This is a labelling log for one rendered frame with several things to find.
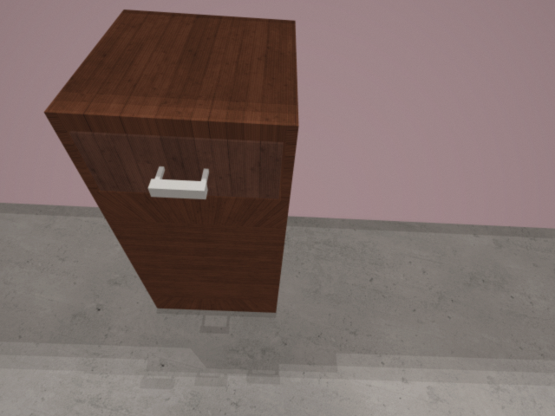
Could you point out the drawer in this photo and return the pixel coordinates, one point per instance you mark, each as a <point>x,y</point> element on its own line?
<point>127,162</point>

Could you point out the handle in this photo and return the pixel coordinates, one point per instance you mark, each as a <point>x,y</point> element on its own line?
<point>168,188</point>

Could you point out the cabinet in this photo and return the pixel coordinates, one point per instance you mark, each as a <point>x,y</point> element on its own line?
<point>198,76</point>

